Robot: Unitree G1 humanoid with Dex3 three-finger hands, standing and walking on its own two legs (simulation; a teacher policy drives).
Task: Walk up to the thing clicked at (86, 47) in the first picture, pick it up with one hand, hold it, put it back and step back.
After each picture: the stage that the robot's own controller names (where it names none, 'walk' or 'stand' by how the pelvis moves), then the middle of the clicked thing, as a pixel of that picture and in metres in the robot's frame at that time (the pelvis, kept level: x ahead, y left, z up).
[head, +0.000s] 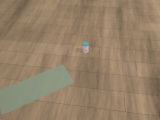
stand; (85, 47) +1.35 +0.01 -0.72
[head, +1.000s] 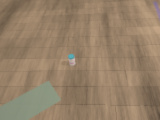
walk; (71, 59) +1.19 +0.22 -0.70
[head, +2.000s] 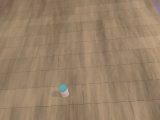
walk; (64, 90) +0.72 +0.28 -0.71
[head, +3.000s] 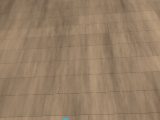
stand; out of the picture +0.43 +0.22 -0.71
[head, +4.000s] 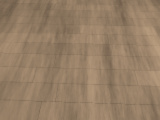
stand; out of the picture +0.41 +0.18 -0.72
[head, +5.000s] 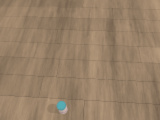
stand; (62, 107) +0.46 +0.20 -0.70
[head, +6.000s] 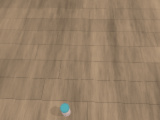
stand; (65, 109) +0.44 +0.17 -0.69
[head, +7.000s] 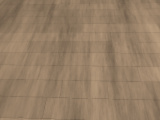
stand; out of the picture +0.45 +0.18 -0.73
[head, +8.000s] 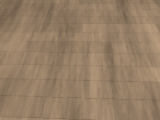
stand; out of the picture +0.46 +0.18 -0.73
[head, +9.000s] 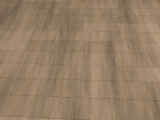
stand; out of the picture +0.45 +0.18 -0.73
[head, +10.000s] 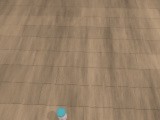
go down; (61, 114) +0.46 +0.18 -0.71
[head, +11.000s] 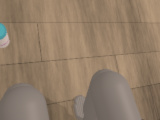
go down; out of the picture +0.55 +0.22 -0.29
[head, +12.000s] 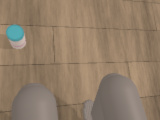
approach; (16, 37) +0.54 +0.21 -0.30
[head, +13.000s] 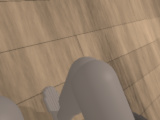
close in; out of the picture +0.53 +0.28 -0.24
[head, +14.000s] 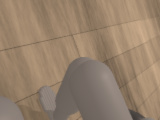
close; out of the picture +0.52 +0.28 -0.25
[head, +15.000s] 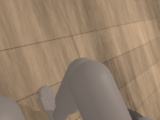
close; out of the picture +0.49 +0.27 -0.25
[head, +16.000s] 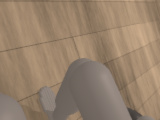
lift; out of the picture +0.49 +0.27 -0.25
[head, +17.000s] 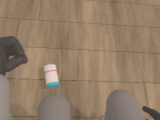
lift; (51, 76) +0.45 +0.16 -0.41
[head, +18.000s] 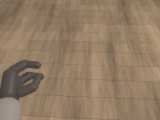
hold; out of the picture +0.39 +0.15 -0.70
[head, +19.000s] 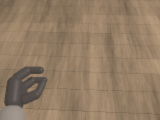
hold; out of the picture +0.38 +0.18 -0.70
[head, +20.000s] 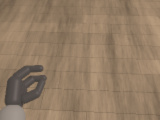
stand; out of the picture +0.38 +0.17 -0.70
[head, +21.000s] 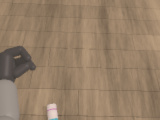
crouch; (52, 113) +0.40 +0.19 -0.64
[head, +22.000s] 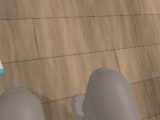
lower; out of the picture +0.45 +0.23 -0.31
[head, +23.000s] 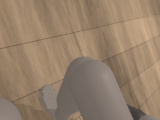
lower; out of the picture +0.42 +0.29 -0.27
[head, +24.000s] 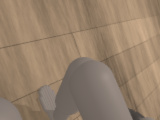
lower; out of the picture +0.41 +0.30 -0.28
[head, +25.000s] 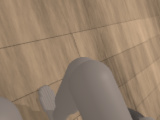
lower; out of the picture +0.41 +0.31 -0.28
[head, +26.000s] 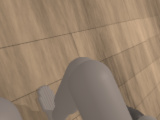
lower; out of the picture +0.41 +0.32 -0.28
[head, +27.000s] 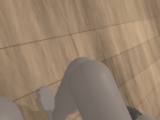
open; out of the picture +0.40 +0.32 -0.28
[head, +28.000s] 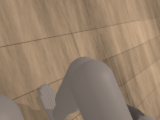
rise; out of the picture +0.40 +0.33 -0.28
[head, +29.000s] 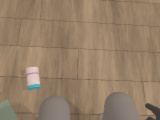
walk; (33, 78) +0.43 +0.27 -0.46
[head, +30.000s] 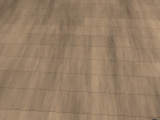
stand; out of the picture +0.37 +0.26 -0.69
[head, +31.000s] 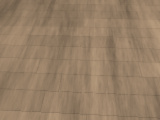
stand; out of the picture +0.37 +0.28 -0.69
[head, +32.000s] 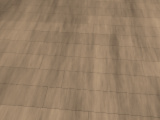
stand; out of the picture +0.37 +0.29 -0.71
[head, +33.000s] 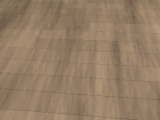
stand; out of the picture +0.38 +0.30 -0.75
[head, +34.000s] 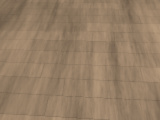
stand; out of the picture +0.35 +0.32 -0.75
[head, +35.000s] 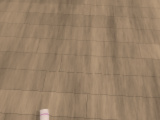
walk; (44, 118) +0.39 +0.30 -0.74
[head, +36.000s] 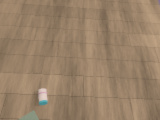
walk; (42, 96) +0.56 +0.28 -0.73
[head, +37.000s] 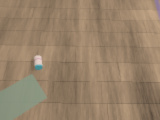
walk; (38, 62) +0.85 +0.43 -0.72
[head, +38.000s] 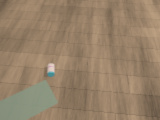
stand; (51, 70) +0.95 +0.34 -0.74
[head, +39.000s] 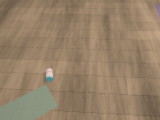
stand; (49, 75) +0.98 +0.38 -0.75
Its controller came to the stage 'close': yes
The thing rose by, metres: 0.01
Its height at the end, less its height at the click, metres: -0.02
